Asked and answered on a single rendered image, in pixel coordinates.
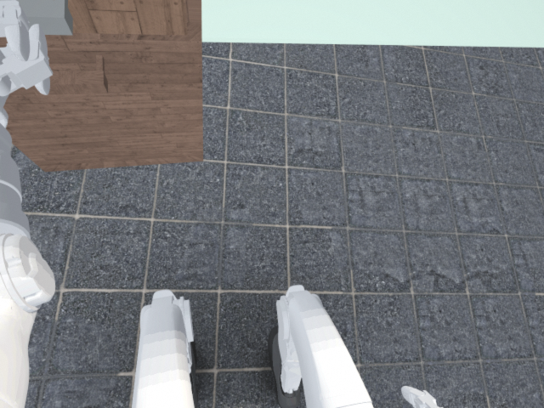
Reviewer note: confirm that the robot left hand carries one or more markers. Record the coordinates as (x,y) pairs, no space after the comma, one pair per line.
(24,62)

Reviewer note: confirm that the right robot foot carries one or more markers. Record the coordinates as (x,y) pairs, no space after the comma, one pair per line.
(291,398)

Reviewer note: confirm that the drawer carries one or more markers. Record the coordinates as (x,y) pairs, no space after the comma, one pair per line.
(147,17)

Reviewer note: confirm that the cabinet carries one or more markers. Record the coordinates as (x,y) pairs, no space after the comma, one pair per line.
(152,113)

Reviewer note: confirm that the right robot thigh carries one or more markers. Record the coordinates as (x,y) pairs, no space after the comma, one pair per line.
(330,378)

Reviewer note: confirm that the robot right hand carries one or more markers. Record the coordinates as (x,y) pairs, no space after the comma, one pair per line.
(418,398)

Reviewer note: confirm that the robot left upper arm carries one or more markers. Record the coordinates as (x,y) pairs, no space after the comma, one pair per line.
(26,281)

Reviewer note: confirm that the handle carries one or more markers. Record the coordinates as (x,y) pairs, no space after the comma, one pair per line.
(77,82)
(52,15)

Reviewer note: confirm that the robot left forearm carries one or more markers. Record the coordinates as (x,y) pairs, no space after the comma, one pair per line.
(12,219)

